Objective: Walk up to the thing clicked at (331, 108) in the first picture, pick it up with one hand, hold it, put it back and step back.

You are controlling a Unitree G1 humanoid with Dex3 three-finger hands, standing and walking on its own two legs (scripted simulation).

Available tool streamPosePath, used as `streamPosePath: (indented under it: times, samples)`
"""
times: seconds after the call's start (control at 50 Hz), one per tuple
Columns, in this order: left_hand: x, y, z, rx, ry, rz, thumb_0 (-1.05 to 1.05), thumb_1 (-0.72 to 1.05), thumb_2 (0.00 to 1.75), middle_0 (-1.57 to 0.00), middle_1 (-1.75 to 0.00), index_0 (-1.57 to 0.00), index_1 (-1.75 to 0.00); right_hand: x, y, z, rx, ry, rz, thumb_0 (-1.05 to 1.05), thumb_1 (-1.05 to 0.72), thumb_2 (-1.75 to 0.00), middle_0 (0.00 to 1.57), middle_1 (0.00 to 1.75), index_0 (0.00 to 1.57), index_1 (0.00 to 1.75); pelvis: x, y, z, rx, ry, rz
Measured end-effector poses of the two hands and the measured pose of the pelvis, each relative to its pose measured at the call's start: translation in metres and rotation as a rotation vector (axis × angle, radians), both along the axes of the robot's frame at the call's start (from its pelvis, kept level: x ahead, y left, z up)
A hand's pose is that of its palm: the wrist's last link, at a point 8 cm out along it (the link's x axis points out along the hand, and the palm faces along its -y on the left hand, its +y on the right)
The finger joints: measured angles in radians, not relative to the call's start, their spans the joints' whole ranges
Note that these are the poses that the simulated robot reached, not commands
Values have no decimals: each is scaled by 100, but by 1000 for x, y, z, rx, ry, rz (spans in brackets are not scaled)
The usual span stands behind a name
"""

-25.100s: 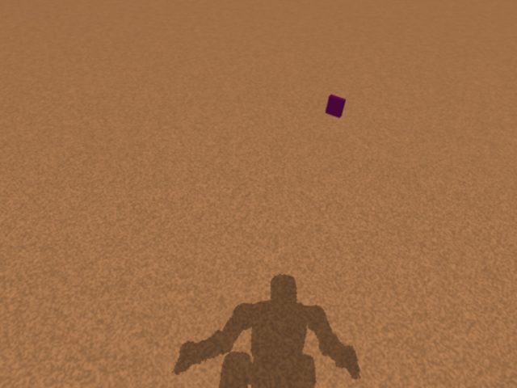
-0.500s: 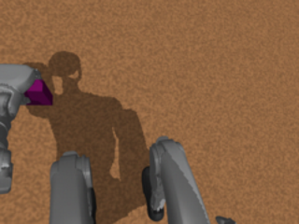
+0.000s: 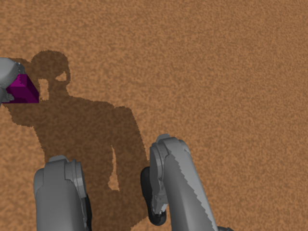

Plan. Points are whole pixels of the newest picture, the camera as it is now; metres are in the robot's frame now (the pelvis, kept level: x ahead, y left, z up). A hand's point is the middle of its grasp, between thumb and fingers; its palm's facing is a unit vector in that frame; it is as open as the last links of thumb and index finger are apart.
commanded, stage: lower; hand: left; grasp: from above
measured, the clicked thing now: (8, 90) +0.51 +0.27 -0.20
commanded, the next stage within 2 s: rest in 0.48 s
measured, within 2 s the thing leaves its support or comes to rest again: rests again in 1.00 s
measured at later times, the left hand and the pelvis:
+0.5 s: hand (10, 95) +0.50 +0.26 -0.20, palm faces -0.48 +0.00 -0.88, open 6.7 cm; pelvis +0.00 +0.00 -0.03, yaw -2 degrees
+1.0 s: hand (16, 98) +0.50 +0.26 -0.24, palm faces -0.49 -0.01 -0.87, open 6.7 cm; pelvis +0.00 +0.00 -0.04, yaw -3 degrees
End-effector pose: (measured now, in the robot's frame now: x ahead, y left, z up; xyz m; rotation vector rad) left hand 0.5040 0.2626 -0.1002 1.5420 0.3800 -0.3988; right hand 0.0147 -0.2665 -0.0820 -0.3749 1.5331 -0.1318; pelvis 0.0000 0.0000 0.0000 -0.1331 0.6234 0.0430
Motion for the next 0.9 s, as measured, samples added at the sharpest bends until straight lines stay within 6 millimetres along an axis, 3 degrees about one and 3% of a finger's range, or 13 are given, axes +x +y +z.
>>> streamPosePath:
  times: [0.22,0.62,0.9]
  samples:
    - [0,2,-10,-4,6,-5,-1,41,30,-93,-39,-95,-34,0,-2,-5,-10,1,18,0,-94,-91,21,30,20,30,-2,1,-10,-9,-13,-4]
    - [4,2,-55,-14,-4,-13,-1,42,30,-92,-39,-94,-35,-2,5,-25,-16,20,47,0,-93,-90,21,30,20,30,1,2,-36,-31,-28,-13]
    - [6,2,-79,-25,16,-16,-1,42,29,-93,-38,-95,-34,-3,6,-23,-25,33,74,0,-92,-90,21,30,20,30,3,4,-43,-50,-34,-20]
